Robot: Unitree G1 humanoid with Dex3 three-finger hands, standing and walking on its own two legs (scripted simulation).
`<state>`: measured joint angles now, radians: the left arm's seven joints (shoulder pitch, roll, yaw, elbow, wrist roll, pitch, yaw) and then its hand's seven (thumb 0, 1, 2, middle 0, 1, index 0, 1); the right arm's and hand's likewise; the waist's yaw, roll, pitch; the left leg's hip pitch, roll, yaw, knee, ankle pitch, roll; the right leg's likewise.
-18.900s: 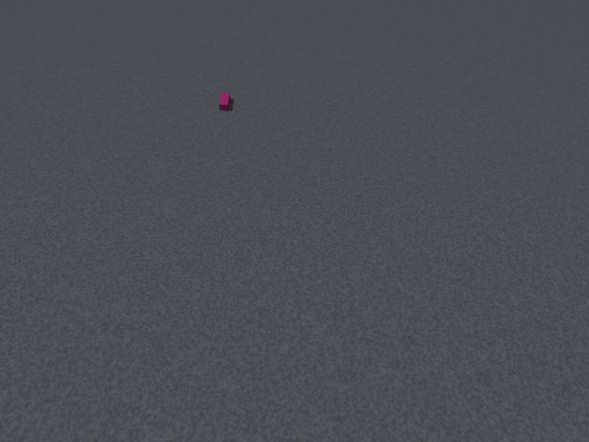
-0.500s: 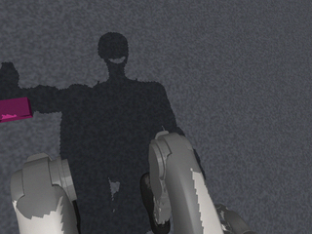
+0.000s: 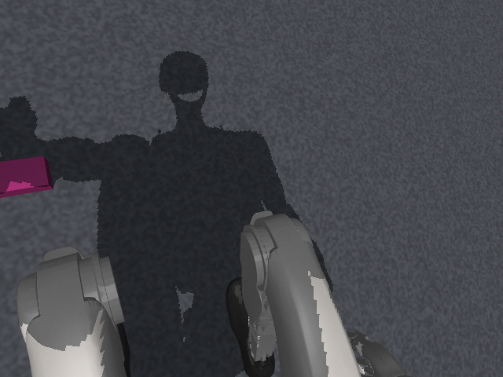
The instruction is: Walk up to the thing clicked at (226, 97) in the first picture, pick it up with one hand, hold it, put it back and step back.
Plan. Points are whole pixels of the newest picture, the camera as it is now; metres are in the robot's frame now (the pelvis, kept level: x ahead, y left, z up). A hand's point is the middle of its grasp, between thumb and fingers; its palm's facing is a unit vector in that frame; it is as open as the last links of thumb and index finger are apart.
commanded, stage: approach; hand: left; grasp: from above
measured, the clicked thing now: (3, 179) +0.47 +0.32 -0.30
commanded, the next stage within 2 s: close in in 0.54 s
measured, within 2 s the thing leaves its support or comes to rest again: neither
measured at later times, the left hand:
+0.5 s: hand out of the picture +0.46 +0.31 -0.17, palm faces -0.45 -0.08 -0.89, open 14.0 cm
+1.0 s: hand out of the picture +0.45 +0.32 -0.21, palm faces -0.44 -0.10 -0.89, open 14.1 cm
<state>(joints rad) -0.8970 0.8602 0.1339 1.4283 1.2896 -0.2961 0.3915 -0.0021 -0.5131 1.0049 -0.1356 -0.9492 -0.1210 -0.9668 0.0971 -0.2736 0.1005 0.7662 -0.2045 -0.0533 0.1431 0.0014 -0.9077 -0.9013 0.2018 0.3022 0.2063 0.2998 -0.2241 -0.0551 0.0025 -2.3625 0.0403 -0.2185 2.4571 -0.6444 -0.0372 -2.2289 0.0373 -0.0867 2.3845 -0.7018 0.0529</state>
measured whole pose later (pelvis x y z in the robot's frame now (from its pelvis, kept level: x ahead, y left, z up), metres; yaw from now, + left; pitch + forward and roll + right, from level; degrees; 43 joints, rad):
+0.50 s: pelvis +0.00 +0.00 +0.00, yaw +0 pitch +30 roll -9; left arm -0.96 0.84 0.14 1.49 1.25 -0.18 0.40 0.00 -0.52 1.01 -0.14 -0.95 -0.12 -0.97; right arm 0.15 -0.29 0.15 0.73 -0.18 -0.08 0.15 0.00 -0.91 -0.90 0.20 0.30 0.21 0.30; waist -0.30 -0.04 0.04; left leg -2.36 0.05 -0.22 2.45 -0.64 -0.04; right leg -2.24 0.05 -0.08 2.38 -0.68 0.05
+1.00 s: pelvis +0.00 +0.00 -0.01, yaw -2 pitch +29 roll -11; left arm -1.01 0.91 0.12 1.63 1.35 -0.29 0.51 0.00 -0.53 1.04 -0.11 -0.96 -0.09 -0.97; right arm 0.07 -0.30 0.18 0.71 -0.24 -0.10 0.16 0.00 -0.90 -0.90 0.20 0.30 0.21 0.30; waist -0.31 -0.10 0.06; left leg -2.37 0.04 -0.25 2.49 -0.65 -0.04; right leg -2.22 0.05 -0.11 2.39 -0.70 0.05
